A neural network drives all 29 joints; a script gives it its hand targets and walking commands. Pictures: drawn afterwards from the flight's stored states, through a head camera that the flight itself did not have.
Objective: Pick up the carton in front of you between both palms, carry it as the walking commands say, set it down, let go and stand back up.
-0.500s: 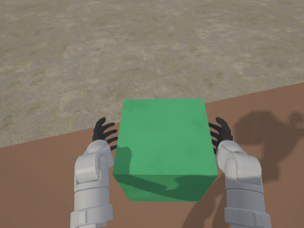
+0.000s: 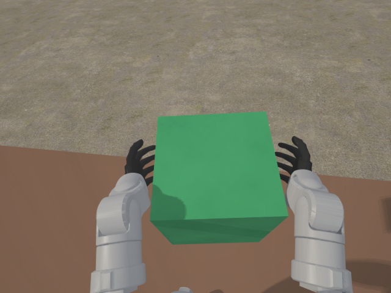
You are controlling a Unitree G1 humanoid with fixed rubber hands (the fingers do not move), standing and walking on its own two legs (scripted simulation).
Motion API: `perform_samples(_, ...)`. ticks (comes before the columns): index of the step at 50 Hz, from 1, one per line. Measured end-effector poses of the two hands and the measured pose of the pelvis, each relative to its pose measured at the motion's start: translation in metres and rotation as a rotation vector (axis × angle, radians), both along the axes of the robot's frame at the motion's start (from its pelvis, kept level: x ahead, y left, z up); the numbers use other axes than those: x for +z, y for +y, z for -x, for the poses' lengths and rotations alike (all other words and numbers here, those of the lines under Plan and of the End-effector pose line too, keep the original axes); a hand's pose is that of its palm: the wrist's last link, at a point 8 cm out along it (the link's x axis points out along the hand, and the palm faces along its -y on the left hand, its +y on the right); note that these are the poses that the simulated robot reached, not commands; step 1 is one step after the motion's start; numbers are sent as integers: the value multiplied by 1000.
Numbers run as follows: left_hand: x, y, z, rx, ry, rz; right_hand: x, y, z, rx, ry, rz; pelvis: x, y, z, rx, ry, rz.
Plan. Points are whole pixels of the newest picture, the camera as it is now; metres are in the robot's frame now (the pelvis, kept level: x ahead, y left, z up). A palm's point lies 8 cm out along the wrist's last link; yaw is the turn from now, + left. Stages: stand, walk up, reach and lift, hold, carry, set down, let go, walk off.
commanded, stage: carry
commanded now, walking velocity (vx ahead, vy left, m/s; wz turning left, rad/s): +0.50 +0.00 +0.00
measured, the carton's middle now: (213, 185) +0.35 +0.03 +0.02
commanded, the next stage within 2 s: none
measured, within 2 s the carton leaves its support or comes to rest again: neither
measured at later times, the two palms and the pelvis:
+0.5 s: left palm (171, 102) +0.63 +0.17 +0.04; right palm (279, 104) +0.62 -0.14 +0.04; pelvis +0.29 +0.02 -0.05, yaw +2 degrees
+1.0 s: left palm (183, 65) +0.91 +0.18 -0.01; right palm (264, 63) +0.93 -0.13 -0.01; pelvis +0.59 +0.01 -0.10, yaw +1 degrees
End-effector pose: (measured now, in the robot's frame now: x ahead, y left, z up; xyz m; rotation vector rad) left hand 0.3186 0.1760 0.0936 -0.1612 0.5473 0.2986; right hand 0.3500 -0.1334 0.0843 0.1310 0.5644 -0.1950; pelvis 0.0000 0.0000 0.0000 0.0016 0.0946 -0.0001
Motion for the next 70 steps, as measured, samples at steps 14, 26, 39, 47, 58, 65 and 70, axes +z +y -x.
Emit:
perform_samples(14,-72,3,-175,-78,104,52,-63,6,-137,-64,97,-10,-47,31,-165,17,-18,18)
perform_samples(26,-56,-5,-324,-61,-19,-31,-44,-7,-283,-49,-26,-9,-58,19,-309,29,-12,-12)
perform_samples(39,-112,-9,-453,4,94,18,-104,-6,-448,14,99,-20,-99,-8,-463,38,-28,-20)
perform_samples(47,-106,-2,-546,-7,49,19,-105,0,-539,9,56,-20,-92,-2,-547,31,-10,-19)
perform_samples(58,-125,31,-713,-36,-51,-9,-116,29,-697,-11,-55,61,-151,32,-708,7,-26,12)
perform_samples(65,-166,22,-788,-86,98,41,-157,24,-747,-69,94,6,-149,51,-777,7,-15,22)
perform_samples(70,-170,21,-845,-92,90,34,-158,23,-798,-76,83,-11,-143,54,-829,4,-5,25)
